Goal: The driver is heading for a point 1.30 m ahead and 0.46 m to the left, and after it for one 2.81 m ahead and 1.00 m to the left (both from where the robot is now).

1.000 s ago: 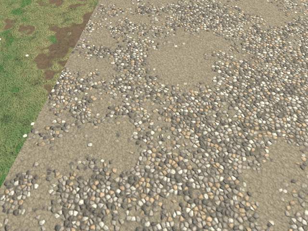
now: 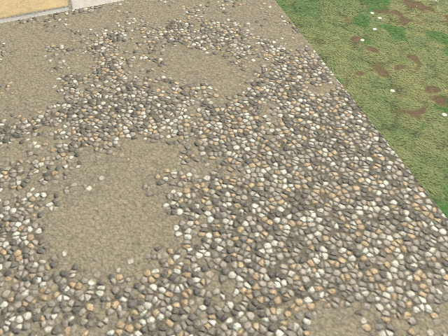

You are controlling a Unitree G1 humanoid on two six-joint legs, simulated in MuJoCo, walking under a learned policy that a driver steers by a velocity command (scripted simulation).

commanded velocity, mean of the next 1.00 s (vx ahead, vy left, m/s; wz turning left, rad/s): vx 0.50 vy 0.00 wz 0.12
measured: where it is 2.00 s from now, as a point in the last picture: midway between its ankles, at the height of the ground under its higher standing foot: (176, 181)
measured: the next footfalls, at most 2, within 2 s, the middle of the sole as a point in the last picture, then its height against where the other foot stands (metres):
left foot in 0.28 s outside the picture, level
right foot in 0.80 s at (275, 289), level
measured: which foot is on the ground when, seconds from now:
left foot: up 0.00-0.26, down 0.28-0.80, up 0.82-1.00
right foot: down 0.00-0.30, up 0.32-0.78, down 0.80-1.00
